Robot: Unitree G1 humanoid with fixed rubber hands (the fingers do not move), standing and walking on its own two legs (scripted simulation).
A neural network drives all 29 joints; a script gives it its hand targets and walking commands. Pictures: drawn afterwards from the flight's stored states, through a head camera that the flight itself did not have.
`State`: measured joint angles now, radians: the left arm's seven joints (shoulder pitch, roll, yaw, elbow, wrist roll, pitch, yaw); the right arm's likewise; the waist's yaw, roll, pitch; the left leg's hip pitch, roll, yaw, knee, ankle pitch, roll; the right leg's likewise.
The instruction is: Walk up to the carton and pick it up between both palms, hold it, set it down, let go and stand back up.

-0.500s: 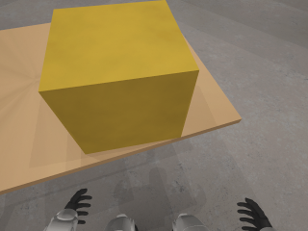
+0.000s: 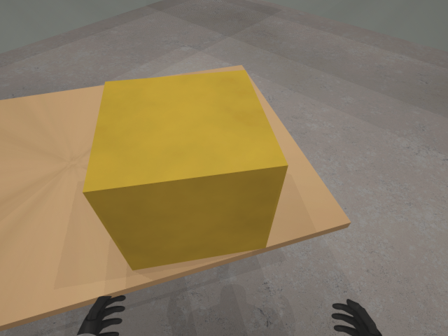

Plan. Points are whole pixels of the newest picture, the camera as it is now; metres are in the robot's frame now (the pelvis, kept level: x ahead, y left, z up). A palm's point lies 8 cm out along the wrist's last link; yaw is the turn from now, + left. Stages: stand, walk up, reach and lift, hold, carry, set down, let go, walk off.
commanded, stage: reach and lift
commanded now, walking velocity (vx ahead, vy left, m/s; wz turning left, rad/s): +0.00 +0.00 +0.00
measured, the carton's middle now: (189, 169) +0.42 +0.07 +0.07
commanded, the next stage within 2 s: none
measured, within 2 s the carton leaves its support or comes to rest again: neither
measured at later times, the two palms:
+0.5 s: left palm out of the picture +0.14 +0.25 -0.04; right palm (372, 328) +0.15 -0.22 -0.02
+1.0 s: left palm (48, 334) +0.15 +0.26 +0.03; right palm (361, 291) +0.19 -0.20 +0.03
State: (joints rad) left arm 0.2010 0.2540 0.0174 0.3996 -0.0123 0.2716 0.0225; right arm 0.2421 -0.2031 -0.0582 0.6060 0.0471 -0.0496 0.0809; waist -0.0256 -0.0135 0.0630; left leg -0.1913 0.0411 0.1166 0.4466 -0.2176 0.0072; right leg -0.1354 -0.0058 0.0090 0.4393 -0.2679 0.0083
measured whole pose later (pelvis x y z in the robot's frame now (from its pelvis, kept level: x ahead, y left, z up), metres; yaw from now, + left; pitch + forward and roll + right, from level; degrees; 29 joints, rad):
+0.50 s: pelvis +0.00 +0.00 +0.01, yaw +0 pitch -3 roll +0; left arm 0.38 0.28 0.02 0.22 -0.12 0.12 0.04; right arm 0.39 -0.19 -0.01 0.29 0.16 -0.04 0.05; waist 0.03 -0.06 0.03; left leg -0.11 0.03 0.11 0.30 -0.14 0.00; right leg -0.06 0.00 0.01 0.30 -0.20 0.00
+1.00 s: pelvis -0.01 +0.00 +0.01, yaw +1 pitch -2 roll +0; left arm 0.34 0.35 0.00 0.00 -0.30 0.06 0.06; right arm 0.38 -0.21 -0.03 0.01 0.24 0.04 0.00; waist 0.08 -0.01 0.01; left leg -0.15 0.02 0.08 0.33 -0.14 0.01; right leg -0.10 -0.01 0.00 0.34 -0.20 0.01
